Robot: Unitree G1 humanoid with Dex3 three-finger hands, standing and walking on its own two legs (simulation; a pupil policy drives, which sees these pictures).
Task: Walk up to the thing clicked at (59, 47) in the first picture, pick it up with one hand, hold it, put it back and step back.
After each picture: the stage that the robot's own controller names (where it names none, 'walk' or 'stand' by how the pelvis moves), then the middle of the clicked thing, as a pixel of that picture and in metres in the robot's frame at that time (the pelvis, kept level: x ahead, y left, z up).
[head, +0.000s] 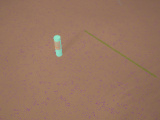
stand; (58, 46) +1.23 +0.28 -0.65
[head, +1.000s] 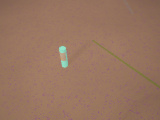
walk; (63, 57) +1.13 +0.28 -0.65
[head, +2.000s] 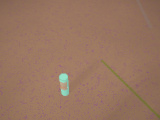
walk; (64, 85) +0.71 +0.19 -0.64
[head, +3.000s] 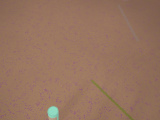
walk; (53, 118) +0.45 +0.15 -0.64
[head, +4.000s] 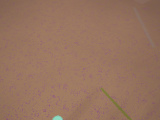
stand; out of the picture +0.39 +0.16 -0.64
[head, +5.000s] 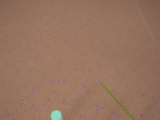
stand; out of the picture +0.40 +0.17 -0.64
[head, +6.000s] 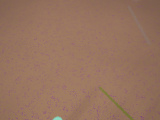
stand; out of the picture +0.39 +0.18 -0.66
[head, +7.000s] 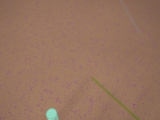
stand; (53, 119) +0.41 +0.20 -0.65
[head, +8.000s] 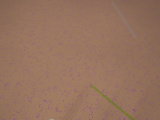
stand; out of the picture +0.37 +0.21 -0.65
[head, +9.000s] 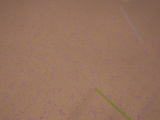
stand; out of the picture +0.37 +0.19 -0.66
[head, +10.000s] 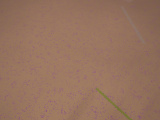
stand; out of the picture +0.38 +0.19 -0.66
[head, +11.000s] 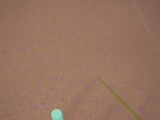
go down; (58, 119) +0.39 +0.17 -0.65
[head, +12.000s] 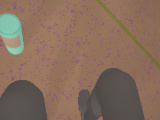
go down; (12, 37) +0.50 +0.18 -0.24
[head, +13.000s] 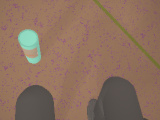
close in; (31, 49) +0.49 +0.16 -0.28
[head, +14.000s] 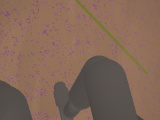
close in; out of the picture +0.49 +0.22 -0.18
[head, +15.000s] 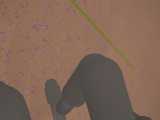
close; out of the picture +0.48 +0.23 -0.18
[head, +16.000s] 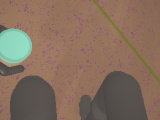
lift; (12, 53) +0.38 +0.21 -0.08
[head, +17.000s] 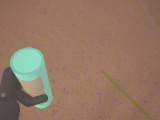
lift; (36, 84) +0.31 +0.15 +0.08
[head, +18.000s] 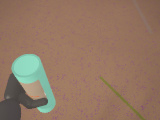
hold; (38, 88) +0.30 +0.15 +0.05
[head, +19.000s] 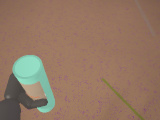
hold; (38, 88) +0.30 +0.16 +0.05
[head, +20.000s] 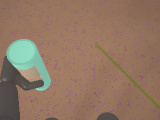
crouch; (34, 70) +0.37 +0.15 -0.01
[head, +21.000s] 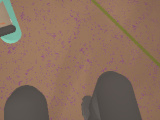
lower; (1, 15) +0.52 +0.18 -0.03
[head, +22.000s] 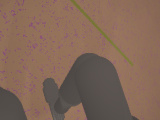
lower; out of the picture +0.48 +0.22 -0.18
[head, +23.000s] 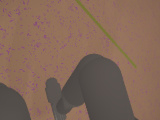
lower; out of the picture +0.47 +0.22 -0.18
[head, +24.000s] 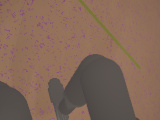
lower; out of the picture +0.46 +0.22 -0.18
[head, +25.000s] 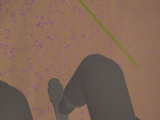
lower; out of the picture +0.46 +0.22 -0.18
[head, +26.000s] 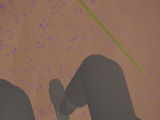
open; out of the picture +0.46 +0.19 -0.19
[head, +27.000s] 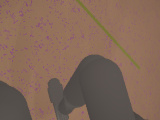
stand; out of the picture +0.46 +0.20 -0.18
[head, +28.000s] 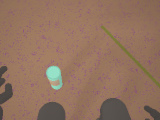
walk; (55, 79) +0.44 +0.13 -0.41
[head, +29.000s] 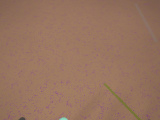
stand; out of the picture +0.38 +0.12 -0.60
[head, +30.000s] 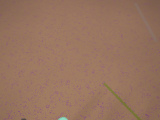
stand; out of the picture +0.38 +0.12 -0.60
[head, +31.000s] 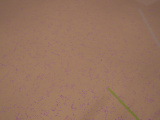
stand; out of the picture +0.38 +0.11 -0.65
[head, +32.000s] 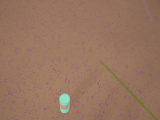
walk; (64, 104) +0.43 +0.08 -0.64
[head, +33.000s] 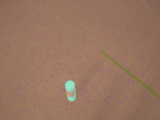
walk; (70, 91) +0.54 +0.12 -0.63
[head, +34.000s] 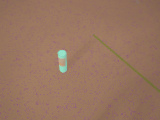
walk; (62, 61) +0.84 +0.17 -0.63
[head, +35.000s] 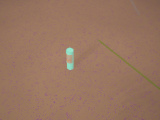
stand; (70, 59) +1.04 +0.15 -0.64
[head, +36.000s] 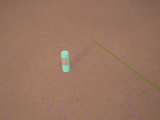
stand; (65, 61) +1.02 +0.18 -0.66
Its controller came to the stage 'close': yes
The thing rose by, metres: 0.69
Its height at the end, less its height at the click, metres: +0.00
